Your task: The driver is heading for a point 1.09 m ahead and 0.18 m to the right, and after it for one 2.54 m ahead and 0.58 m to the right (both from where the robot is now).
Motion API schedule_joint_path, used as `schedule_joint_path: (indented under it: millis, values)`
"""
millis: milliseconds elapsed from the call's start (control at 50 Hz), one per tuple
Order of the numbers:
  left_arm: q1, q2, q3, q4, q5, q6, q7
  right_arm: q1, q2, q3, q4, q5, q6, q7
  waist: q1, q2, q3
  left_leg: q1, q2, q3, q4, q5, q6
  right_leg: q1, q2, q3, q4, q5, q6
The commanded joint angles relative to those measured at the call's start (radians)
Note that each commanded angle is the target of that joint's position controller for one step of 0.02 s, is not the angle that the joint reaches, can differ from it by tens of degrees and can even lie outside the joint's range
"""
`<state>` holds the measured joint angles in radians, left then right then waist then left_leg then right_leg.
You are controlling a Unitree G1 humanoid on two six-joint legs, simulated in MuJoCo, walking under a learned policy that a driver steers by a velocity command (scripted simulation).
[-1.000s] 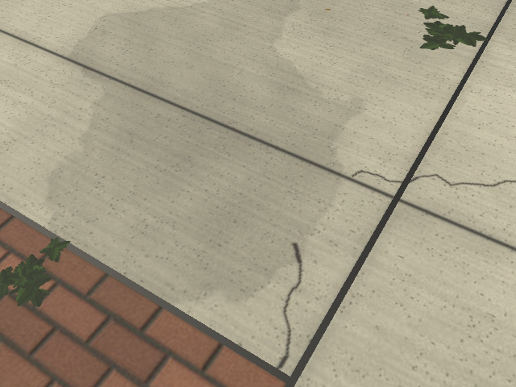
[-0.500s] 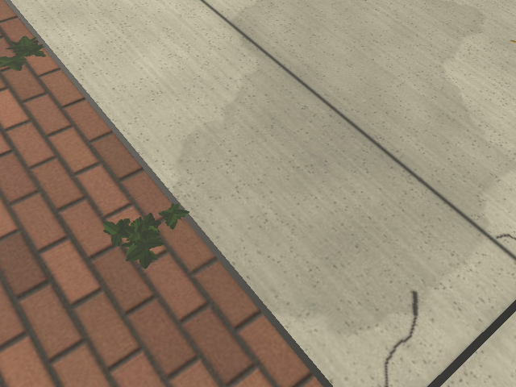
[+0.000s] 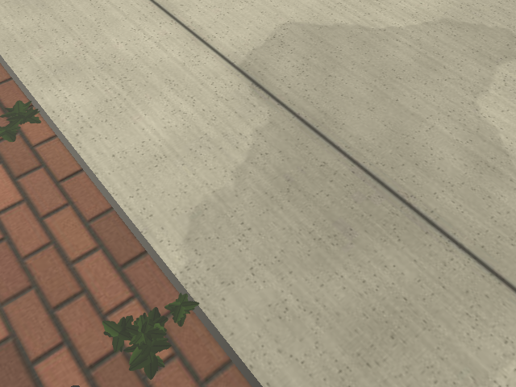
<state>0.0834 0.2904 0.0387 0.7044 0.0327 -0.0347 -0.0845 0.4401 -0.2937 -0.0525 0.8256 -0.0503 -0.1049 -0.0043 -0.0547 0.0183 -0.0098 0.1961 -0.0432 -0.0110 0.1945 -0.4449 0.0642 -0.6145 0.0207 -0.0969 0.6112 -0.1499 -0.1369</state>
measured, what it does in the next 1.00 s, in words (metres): walks ahead: right foot, then left foot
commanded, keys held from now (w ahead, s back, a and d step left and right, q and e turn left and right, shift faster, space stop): w+e+shift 0.42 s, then w+shift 0.04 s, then w+q+shift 0.54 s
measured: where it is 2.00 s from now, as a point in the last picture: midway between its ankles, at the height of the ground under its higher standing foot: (299, 44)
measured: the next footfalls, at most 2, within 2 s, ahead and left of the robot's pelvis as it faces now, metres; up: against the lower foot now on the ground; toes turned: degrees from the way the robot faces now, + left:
right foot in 0.02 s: +0.19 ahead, -0.09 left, +0.00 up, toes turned -4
left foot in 0.44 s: +0.64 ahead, +0.01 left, +0.00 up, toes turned -26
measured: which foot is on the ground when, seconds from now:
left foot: down 0.00-0.04, up 0.06-0.42, down 0.44-0.84, up 0.86-1.00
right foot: up 0.00-0.00, down 0.02-0.46, up 0.48-0.82, down 0.84-1.00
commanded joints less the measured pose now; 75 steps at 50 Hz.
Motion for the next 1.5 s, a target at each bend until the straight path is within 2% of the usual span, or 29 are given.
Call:
schedule_joint_path:
  millis: [20, 60, 120, 180, 260, 380, 440, 460, 480, 500, 540, 620, 680, 760, 820, 840, 860, 880, 920, 1040, 1180, 1240, 1260, 1280, 1300, 1320, 1360, 1420, 1500]
  values:
    - [0.307, 0.131, 0.048, 0.008, 0.007, -0.021, 0.022, -0.032, -0.175, -0.032, -0.053, 0.002, -0.003, -0.021, 0.206, 0.076, -0.189, -0.254, 0.23, 0.104, 0.651, 1.382, 0.02, 0.559, 0.102, -0.041, -0.012, -0.083, -0.095]
    - [0.42, 0.287, 0.1, 0.025, -0.004, -0.016, 0.038, -0.067, -0.078, 0.0, -0.142, 0.022, -0.03, 0.007, 0.188, -0.293, -0.361, -0.93, -0.06, 0.008, 1.32, 0.047, -0.059, 1.034, -0.303, 0.919, -0.275, -0.543, -0.302]
    - [0.359, 0.195, 0.087, 0.04, -0.022, -0.009, 0.06, -0.223, -0.103, 0.024, -0.193, 0.001, -0.056, 0.014, 0.146, 0.03, -0.084, -1.038, 0.109, -0.107, 1.183, 0.183, -0.036, 0.746, -0.234, 0.701, -0.351, -0.285, -0.216]
    - [0.289, 0.145, 0.063, 0.026, -0.022, -0.024, 0.069, -0.18, -0.081, 0.037, -0.196, -0.035, 0.004, 0.024, 0.038, 0.01, 0.039, -0.933, 0.149, -0.075, 1.032, 0.112, -0.074, 0.455, -0.124, 0.553, -0.415, -0.212, -0.197]
    - [0.286, 0.16, 0.067, 0.02, -0.029, -0.048, 0.065, -0.385, -0.061, 0.057, -0.29, -0.012, 0.03, 0.043, 0.057, -0.038, 0.155, -0.825, 0.139, 0.012, 0.686, 0.318, -0.118, 0.21, -0.036, 0.452, -0.502, -0.069, -0.168]
    - [0.335, 0.214, 0.089, 0.035, -0.045, -0.05, 0.074, -0.449, -0.091, 0.05, -0.301, 0.017, 0.016, 0.035, 0.105, -0.078, 0.06, -0.56, 0.053, 0.001, 0.34, 0.502, -0.091, 0.414, -0.061, 0.492, -0.37, 0.373, -0.065]
    - [0.275, 0.253, 0.093, 0.032, -0.021, -0.056, 0.069, -0.049, -0.201, -0.005, -0.204, 0.019, 0.009, -0.011, -0.112, -0.044, -0.193, -0.102, 0.059, 0.004, 0.368, 0.272, -0.051, 0.398, -0.014, 0.442, 0.172, 0.592, -0.004]
    - [0.263, 0.125, 0.057, 0.013, -0.012, -0.071, 0.072, 0.177, -0.267, -0.031, -0.174, -0.01, 0.006, -0.036, -0.184, 0.093, -0.337, 0.119, 0.282, -0.229, 0.352, -0.117, -0.02, 0.251, 0.037, 0.361, 0.537, 0.226, -0.005]
    - [0.401, 0.014, 0.022, -0.04, -0.068, -0.074, 0.062, 0.089, -0.347, -0.048, -0.166, -0.031, 0.007, -0.024, -0.027, 0.495, -0.449, 0.231, 0.508, -0.879, 0.079, -0.34, 0.093, -0.012, 0.143, 0.258, 0.775, -0.313, 0.031]
    - [0.363, 0.083, 0.016, 0.008, -0.035, -0.061, 0.07, -0.015, -0.249, -0.047, -0.177, -0.018, 0.014, -0.007, -0.027, 0.302, -0.302, 0.127, 0.451, -0.893, 0.056, -0.435, 0.126, -0.126, 0.05, 0.246, 0.83, -0.231, 0.009]
    - [0.169, 0.11, 0.018, -0.018, 0.001, -0.055, 0.051, -0.058, -0.128, -0.024, -0.146, -0.004, 0.014, 0.009, -0.04, 0.034, -0.101, -0.1, 0.347, -0.58, 0.087, -0.117, 0.132, -0.13, -0.006, 0.227, 0.741, -0.143, 0.02]
    - [0.058, 0.053, -0.013, -0.103, 0.043, -0.036, 0.033, 0.014, -0.084, -0.008, -0.048, 0.032, -0.005, 0.016, 0.042, 0.085, 0.024, -0.261, 0.255, -0.425, 0.044, 0.195, 0.156, -0.155, -0.075, 0.19, 0.538, -0.239, 0.066]
    - [-0.062, 0.053, -0.041, -0.176, 0.031, -0.045, 0.013, -0.052, -0.127, -0.025, -0.063, 0.034, -0.008, 0.01, 0.074, 0.06, 0.083, -0.458, 0.209, -0.319, -0.06, 0.228, 0.155, -0.027, -0.101, 0.149, 0.237, -0.067, 0.113]
    - [-0.033, 0.092, -0.03, -0.149, -0.001, -0.045, 0.014, -0.065, -0.21, -0.053, -0.066, 0.054, -0.01, 0.037, 0.094, 0.048, 0.069, -0.602, 0.204, -0.255, -0.098, 0.416, 0.12, 0.392, -0.026, 0.077, 0.045, 0.11, 0.124]
    - [0.244, 0.162, 0.017, -0.066, 0.025, -0.051, 0.066, -0.019, -0.216, -0.053, -0.039, 0.056, -0.007, 0.041, 0.227, -0.024, -0.119, -0.575, 0.102, -0.168, 0.435, 0.699, 0.062, 0.747, -0.016, 0.072, -0.013, -0.012, 0.098]
    - [0.422, 0.24, 0.042, -0.054, 0.049, -0.056, 0.09, -0.033, -0.136, -0.032, -0.06, 0.054, -0.009, 0.038, 0.3, -0.133, -0.236, -0.728, 0.037, -0.119, 0.797, 0.425, 0.041, 0.929, -0.237, 0.312, -0.074, -0.347, 0.081]
    - [0.437, 0.305, 0.05, -0.063, 0.069, -0.052, 0.099, 0.041, -0.005, -0.004, -0.1, 0.079, -0.001, 0.026, 0.21, -0.31, -0.301, -0.914, -0.013, -0.1, 1.106, -0.061, 0.037, 0.971, -0.492, 0.78, -0.292, -0.698, 0.047]
    - [0.337, 0.261, 0.053, -0.069, 0.036, -0.042, 0.101, 0.017, -0.059, -0.007, -0.11, 0.071, 0.014, 0.022, 0.169, -0.279, -0.229, -1.023, 0.014, -0.09, 1.202, 0.048, 0.047, 0.868, -0.486, 0.964, -0.42, -0.81, -0.002]
    - [0.22, 0.121, 0.026, -0.062, 0.017, -0.051, 0.09, -0.096, -0.083, -0.015, -0.096, 0.038, 0.04, 0.037, 0.119, -0.102, -0.017, -1.02, 0.109, -0.067, 1.139, 0.174, 0.038, 0.654, -0.383, 0.597, -0.381, -0.483, 0.0]
    - [0.284, 0.037, 0.008, 0.046, -0.015, -0.096, 0.077, -0.266, -0.01, 0.002, -0.162, 0.017, 0.094, 0.082, 0.052, -0.105, 0.088, -1.055, 0.162, -0.026, 1.035, 0.3, 0.021, 0.571, -0.285, 0.115, -0.445, 0.19, 0.05]
    - [0.326, 0.15, 0.028, 0.099, -0.01, -0.095, 0.104, -0.442, -0.035, 0.026, -0.227, 0.024, 0.086, 0.114, 0.023, -0.066, 0.1, -0.718, 0.011, 0.221, 0.562, 0.486, 0.108, 0.608, -0.221, -0.181, -0.394, 0.953, 0.119]
    - [0.253, 0.239, 0.052, 0.069, 0.005, -0.047, 0.123, -0.043, -0.14, -0.019, -0.118, 0.025, 0.084, 0.082, -0.193, -0.126, -0.118, -0.289, -0.065, 0.17, 0.532, 0.345, 0.175, 0.591, -0.278, -0.146, 0.152, 1.237, 0.109]
    - [0.252, 0.221, 0.048, 0.069, 0.012, -0.041, 0.115, 0.114, -0.176, -0.045, -0.053, 0.016, 0.086, 0.057, -0.237, -0.071, -0.172, -0.029, -0.047, 0.063, 0.451, 0.297, 0.202, 0.412, -0.229, -0.139, 0.474, 0.889, 0.099]
    - [0.269, 0.084, 0.017, 0.048, 0.02, -0.05, 0.097, 0.034, -0.248, -0.069, -0.048, 0.026, 0.096, 0.033, -0.121, 0.194, -0.118, 0.092, 0.12, -0.175, 0.438, 0.311, 0.197, 0.107, -0.04, -0.119, 0.872, -0.26, 0.112]
    - [0.404, 0.074, -0.003, -0.04, -0.03, -0.061, 0.093, -0.032, -0.331, -0.077, -0.112, 0.004, 0.099, 0.026, -0.015, 0.246, -0.359, 0.329, 0.374, -0.696, 0.254, 0.204, 0.379, -0.155, -0.012, 0.095, 1.089, -0.346, 0.119]
    - [0.269, 0.14, 0.003, -0.031, -0.025, -0.074, 0.099, -0.024, -0.259, -0.075, -0.123, 0.012, 0.102, 0.013, -0.085, 0.024, -0.288, 0.222, 0.362, -0.716, 0.102, 0.043, 0.337, -0.217, -0.053, 0.141, 1.055, -0.221, 0.108]
    - [0.239, 0.108, -0.008, -0.005, -0.021, -0.066, 0.094, -0.097, -0.168, -0.047, -0.085, 0.007, 0.069, 0.003, 0.018, -0.12, -0.025, -0.16, 0.323, -0.508, 0.041, 0.092, 0.258, -0.138, -0.135, 0.15, 0.89, -0.152, 0.093]
    - [0.292, 0.056, -0.014, 0.051, -0.011, 0.001, 0.062, -0.119, -0.096, -0.017, -0.052, 0.018, 0.004, 0.007, 0.103, -0.1, 0.077, -0.468, 0.25, -0.264, -0.046, 0.195, 0.168, 0.038, -0.177, 0.212, 0.72, -0.13, 0.099]
    - [0.106, 0.024, -0.014, 0.013, -0.033, 0.007, 0.043, -0.075, -0.079, -0.012, -0.015, 0.032, -0.032, 0.031, 0.054, -0.021, 0.158, -0.415, 0.132, 0.038, -0.104, 0.599, 0.034, -0.07, -0.139, 0.142, 0.442, 0.122, 0.071]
